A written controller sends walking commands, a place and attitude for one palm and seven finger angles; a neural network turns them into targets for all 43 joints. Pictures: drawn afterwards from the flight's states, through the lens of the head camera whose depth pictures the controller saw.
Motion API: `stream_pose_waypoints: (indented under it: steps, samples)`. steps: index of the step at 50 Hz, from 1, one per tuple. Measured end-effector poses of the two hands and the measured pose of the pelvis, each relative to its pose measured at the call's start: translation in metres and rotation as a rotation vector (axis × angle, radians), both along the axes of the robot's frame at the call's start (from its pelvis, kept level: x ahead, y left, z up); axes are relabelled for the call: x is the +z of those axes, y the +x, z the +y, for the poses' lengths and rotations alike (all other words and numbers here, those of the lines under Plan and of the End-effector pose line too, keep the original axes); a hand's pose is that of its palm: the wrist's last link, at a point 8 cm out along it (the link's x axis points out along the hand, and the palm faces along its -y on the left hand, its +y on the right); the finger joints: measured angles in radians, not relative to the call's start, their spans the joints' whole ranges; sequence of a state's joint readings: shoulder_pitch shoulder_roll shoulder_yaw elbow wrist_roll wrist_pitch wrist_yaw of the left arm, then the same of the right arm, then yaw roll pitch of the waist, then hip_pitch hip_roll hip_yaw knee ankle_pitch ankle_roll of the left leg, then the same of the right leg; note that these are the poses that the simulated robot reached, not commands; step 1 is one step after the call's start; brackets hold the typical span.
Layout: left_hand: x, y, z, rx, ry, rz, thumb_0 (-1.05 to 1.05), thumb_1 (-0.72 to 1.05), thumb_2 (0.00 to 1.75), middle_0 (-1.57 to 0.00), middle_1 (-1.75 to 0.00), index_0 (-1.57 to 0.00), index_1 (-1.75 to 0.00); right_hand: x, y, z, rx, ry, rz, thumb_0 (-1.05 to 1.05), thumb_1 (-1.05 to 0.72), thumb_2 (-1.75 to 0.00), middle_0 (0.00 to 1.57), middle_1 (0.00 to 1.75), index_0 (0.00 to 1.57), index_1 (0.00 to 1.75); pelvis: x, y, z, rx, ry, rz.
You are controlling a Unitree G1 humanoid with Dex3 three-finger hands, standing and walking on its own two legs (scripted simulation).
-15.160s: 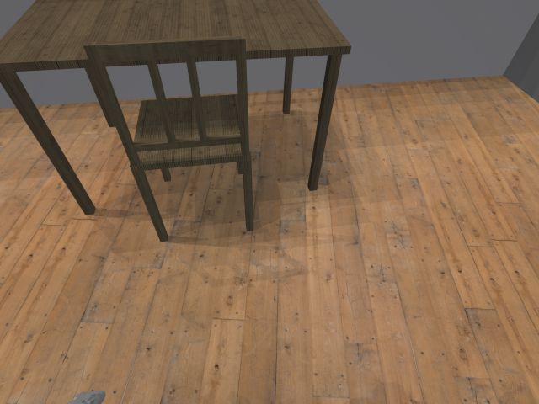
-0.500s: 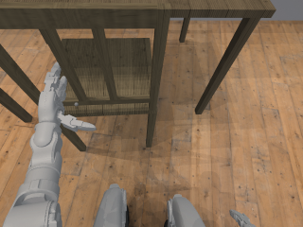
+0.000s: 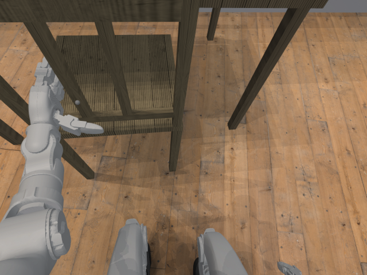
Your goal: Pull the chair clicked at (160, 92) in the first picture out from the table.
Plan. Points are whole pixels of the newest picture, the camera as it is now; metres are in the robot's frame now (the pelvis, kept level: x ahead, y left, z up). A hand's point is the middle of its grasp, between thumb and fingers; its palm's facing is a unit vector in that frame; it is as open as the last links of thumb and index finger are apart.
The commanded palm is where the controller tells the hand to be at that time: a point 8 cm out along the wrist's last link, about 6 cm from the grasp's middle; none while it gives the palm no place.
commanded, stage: push the fingers through the gap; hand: left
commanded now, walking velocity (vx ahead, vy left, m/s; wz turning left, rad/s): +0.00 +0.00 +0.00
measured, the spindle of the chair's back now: (67, 79) +0.52 +0.24 +0.05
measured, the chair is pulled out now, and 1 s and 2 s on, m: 0.00 0.00 0.02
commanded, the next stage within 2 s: hook a spindle and tug to test in 0.52 s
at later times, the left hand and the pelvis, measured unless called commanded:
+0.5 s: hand (77, 98) +0.48 +0.21 +0.04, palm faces +0.10 -0.99 -0.05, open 16.9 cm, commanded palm +0.46 +0.25 +0.04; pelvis +0.00 +0.00 +0.00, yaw +0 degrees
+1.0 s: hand (77, 97) +0.48 +0.21 +0.04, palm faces +0.10 -0.99 -0.04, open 15.2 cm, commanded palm +0.46 +0.25 +0.04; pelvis +0.00 +0.00 +0.00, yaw +0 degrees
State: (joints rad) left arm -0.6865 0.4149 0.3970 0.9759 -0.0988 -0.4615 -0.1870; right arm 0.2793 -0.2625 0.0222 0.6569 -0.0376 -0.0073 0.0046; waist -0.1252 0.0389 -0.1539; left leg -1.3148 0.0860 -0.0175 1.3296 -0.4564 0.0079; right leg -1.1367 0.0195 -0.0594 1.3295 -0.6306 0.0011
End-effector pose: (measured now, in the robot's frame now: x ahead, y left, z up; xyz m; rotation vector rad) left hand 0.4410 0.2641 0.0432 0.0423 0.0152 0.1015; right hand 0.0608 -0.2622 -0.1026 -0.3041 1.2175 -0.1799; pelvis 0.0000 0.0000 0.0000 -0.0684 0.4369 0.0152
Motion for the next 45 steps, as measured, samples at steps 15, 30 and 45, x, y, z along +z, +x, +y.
stream_pose_waypoints:
  steps: [15, 30, 45]
  samples:
    - [0.001, 0.016, 0.002, -0.004, 0.001, -0.001, -0.01, -0.50, 0.30, -0.06, -0.08, -0.07, -0.08, -0.001, -0.021, 0.003, -0.038, 0.003, 0.076, 0.00, -0.91, -0.90, 0.20, 0.30, 0.20, 0.30, -0.001, 0.001, 0.003, -0.006, -0.007, 0.017]
    - [0.001, 0.012, 0.000, 0.002, 0.001, 0.001, -0.01, -0.50, 0.30, -0.06, -0.08, -0.07, -0.08, 0.003, -0.014, 0.006, -0.027, 0.006, 0.063, 0.00, -0.91, -0.90, 0.20, 0.30, 0.20, 0.30, 0.003, 0.002, 0.005, -0.002, -0.008, 0.009]
    - [0.000, 0.011, 0.000, 0.002, 0.001, -0.001, -0.01, -0.50, 0.30, -0.17, -0.42, -0.17, -0.42, 0.002, -0.008, 0.005, -0.024, 0.009, 0.056, 0.00, -0.91, -0.90, 0.20, 0.30, 0.20, 0.30, 0.002, 0.003, 0.004, -0.002, -0.007, 0.008]
